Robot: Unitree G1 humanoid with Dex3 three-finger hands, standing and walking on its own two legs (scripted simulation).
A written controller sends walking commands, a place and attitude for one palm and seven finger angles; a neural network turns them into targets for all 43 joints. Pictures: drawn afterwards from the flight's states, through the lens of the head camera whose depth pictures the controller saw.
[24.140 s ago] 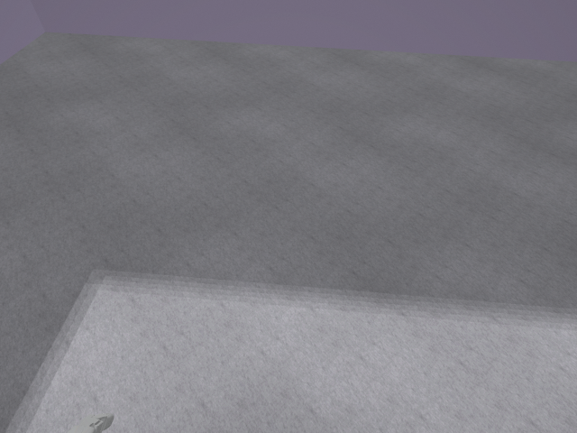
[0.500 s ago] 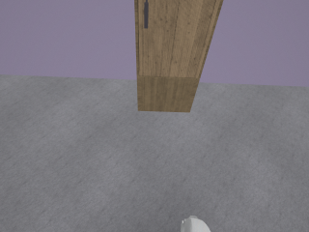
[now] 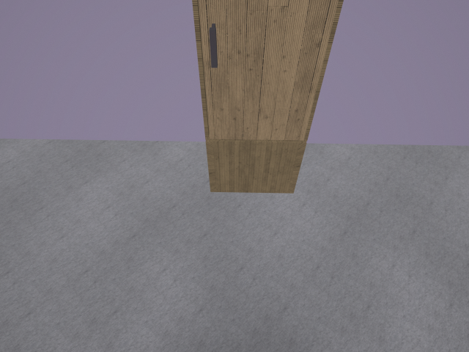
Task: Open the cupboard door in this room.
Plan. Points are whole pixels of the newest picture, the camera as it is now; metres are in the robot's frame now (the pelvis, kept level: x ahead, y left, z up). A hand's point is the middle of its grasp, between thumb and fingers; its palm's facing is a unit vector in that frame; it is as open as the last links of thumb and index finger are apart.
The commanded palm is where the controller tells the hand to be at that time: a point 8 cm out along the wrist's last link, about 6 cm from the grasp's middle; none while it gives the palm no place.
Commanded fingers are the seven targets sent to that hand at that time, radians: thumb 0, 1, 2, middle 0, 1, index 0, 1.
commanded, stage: stand and wait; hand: left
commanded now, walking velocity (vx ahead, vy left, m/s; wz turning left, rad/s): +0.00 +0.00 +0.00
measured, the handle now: (214, 45) +0.98 +0.13 +0.07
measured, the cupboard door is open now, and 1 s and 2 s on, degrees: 0 0 0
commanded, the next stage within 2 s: look at it before walking up in 0.56 s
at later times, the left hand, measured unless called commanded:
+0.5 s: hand out of the picture +0.00 +0.18 -0.17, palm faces +0.04 -0.99 -0.16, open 7.4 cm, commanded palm none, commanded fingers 0.00 0.90 0.90 -0.20 -0.30 -0.20 -0.30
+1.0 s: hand out of the picture +0.06 +0.19 -0.17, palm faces +0.02 -0.98 -0.19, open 7.3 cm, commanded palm none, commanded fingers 0.00 0.90 0.90 -0.20 -0.30 -0.20 -0.30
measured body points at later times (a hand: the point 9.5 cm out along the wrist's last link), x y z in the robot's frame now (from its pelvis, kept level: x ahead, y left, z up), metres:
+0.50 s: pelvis +0.04 +0.02 +0.01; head +0.06 +0.03 +0.46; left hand +0.00 +0.23 -0.15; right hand +0.03 -0.19 -0.15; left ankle +0.01 +0.13 -0.73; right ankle +0.05 -0.10 -0.73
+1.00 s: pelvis +0.06 +0.02 +0.01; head +0.08 +0.02 +0.46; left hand +0.06 +0.24 -0.15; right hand +0.04 -0.18 -0.15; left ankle +0.01 +0.13 -0.73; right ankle +0.05 -0.10 -0.73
